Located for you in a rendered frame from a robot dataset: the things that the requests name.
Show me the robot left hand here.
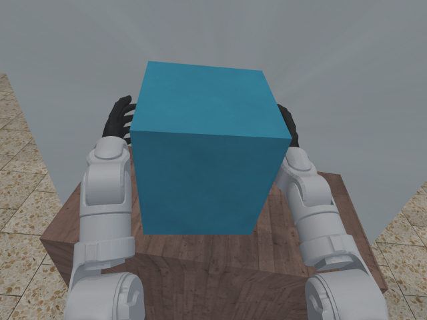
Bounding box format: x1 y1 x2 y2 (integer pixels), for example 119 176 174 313
102 95 137 145

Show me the robot right upper arm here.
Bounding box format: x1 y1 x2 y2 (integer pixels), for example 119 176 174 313
305 269 389 320

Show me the pedestal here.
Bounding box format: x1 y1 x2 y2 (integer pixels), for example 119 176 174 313
39 146 388 320

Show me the robot right hand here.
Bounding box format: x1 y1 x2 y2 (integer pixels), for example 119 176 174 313
277 104 300 148

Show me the robot right forearm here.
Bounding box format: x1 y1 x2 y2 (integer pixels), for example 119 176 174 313
274 147 389 319

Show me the carton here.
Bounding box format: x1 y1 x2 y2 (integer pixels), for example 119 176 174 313
129 61 292 235

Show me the robot left upper arm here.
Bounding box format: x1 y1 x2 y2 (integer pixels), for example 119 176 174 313
65 272 145 320

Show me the robot left forearm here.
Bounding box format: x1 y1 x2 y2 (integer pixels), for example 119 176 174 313
63 136 135 320

